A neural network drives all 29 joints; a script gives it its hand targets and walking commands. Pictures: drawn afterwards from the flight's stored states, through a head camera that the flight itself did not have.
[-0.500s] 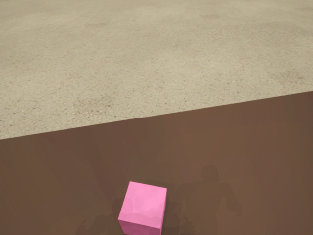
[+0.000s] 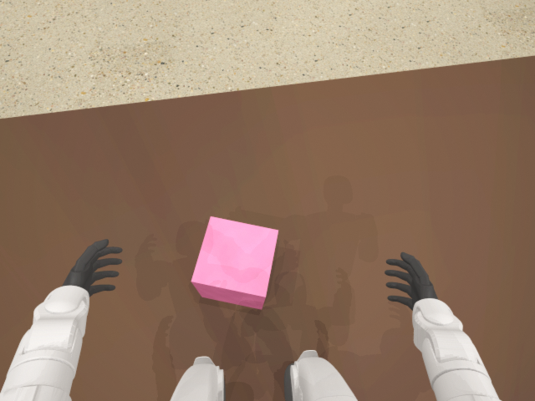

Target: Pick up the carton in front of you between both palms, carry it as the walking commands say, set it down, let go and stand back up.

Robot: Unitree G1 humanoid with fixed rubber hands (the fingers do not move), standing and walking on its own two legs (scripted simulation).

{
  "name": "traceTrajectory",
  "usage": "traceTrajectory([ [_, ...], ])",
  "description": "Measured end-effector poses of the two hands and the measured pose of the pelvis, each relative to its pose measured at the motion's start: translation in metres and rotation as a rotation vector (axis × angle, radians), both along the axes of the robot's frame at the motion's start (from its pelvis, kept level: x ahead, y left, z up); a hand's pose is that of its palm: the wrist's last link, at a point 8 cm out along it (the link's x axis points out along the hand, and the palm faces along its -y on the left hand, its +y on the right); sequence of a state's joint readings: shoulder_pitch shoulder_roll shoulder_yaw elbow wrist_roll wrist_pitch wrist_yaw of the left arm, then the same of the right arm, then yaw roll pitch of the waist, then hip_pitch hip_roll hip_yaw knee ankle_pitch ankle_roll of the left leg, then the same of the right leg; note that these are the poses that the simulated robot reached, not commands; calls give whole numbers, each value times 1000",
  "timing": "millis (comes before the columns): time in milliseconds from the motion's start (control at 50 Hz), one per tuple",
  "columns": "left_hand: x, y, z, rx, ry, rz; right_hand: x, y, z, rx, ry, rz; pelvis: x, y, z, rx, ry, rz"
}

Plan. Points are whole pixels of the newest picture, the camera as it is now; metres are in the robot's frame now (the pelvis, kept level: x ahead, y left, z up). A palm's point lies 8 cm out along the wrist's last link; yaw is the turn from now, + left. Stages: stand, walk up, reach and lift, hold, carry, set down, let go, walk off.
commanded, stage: reach and lift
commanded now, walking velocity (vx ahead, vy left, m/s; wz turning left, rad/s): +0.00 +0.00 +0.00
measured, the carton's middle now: (237, 265) +0.47 +0.04 -0.60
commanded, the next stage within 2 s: none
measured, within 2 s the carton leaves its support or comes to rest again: neither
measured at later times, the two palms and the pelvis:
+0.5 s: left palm (132, 199) +0.48 +0.23 -0.14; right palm (339, 236) +0.40 -0.17 -0.16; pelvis -0.07 +0.04 -0.07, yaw +0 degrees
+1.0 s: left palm (170, 222) +0.51 +0.20 -0.33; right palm (316, 253) +0.42 -0.16 -0.34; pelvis -0.04 +0.02 -0.17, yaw -4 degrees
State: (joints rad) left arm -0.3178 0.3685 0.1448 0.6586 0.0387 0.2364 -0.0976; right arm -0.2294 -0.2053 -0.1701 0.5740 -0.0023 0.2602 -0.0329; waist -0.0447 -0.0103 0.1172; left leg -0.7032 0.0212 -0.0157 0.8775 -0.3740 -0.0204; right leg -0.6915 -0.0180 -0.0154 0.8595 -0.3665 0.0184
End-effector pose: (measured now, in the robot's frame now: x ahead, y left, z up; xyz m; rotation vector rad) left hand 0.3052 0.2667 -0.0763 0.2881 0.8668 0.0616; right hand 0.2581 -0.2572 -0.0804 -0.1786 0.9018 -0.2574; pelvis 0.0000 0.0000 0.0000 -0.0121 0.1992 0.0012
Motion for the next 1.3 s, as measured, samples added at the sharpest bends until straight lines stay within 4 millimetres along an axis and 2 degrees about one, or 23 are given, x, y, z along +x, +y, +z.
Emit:
traceTrajectory([
  [140, 58, -7, -28, -43, -39, -34, 34, 27, -30, 30, -58, -70, -20, 14, -26, -14, 151, -8],
  [220, 91, -13, -39, -92, -86, -43, 62, 43, -43, 40, -114, -94, -36, 23, -40, -15, 227, -14],
  [320, 121, -21, -53, -111, -104, -71, 95, 60, -56, 69, -182, -135, -54, 33, -55, -24, 310, -12],
  [420, 151, -29, -61, -153, -131, -73, 119, 76, -70, 87, -205, -148, -66, 38, -64, -24, 375, -8],
  [540, 192, -40, -68, -181, -178, -87, 153, 94, -81, 114, -241, -167, -69, 36, -72, -30, 449, 8],
  [660, 216, -49, -94, -211, -192, -102, 173, 105, -99, 98, -248, -162, -57, 32, -78, -45, 528, 13],
  [780, 223, -55, -132, -211, -185, -94, 179, 104, -131, 105, -240, -175, -43, 27, -88, -58, 608, 13],
  [880, 216, -62, -185, -204, -128, -93, 173, 104, -185, 120, -177, -166, -37, 24, -114, -65, 668, 12],
  [1020, 206, -66, -270, -179, -132, -64, 159, 96, -272, 119, -169, -152, -39, 16, -179, -68, 722, -9],
  [1160, 193, -57, -349, -162, -155, -30, 155, 92, -344, 122, -205, -125, -59, 10, -252, -55, 674, -34],
  [1220, 185, -48, -372, -164, -165, -27, 156, 104, -364, 155, -218, -103, -71, 10, -277, -52, 621, -41],
  [1300, 183, -37, -390, -165, -161, -24, 156, 119, -391, 158, -168, -91, -87, 13, -304, -53, 542, -39],
])
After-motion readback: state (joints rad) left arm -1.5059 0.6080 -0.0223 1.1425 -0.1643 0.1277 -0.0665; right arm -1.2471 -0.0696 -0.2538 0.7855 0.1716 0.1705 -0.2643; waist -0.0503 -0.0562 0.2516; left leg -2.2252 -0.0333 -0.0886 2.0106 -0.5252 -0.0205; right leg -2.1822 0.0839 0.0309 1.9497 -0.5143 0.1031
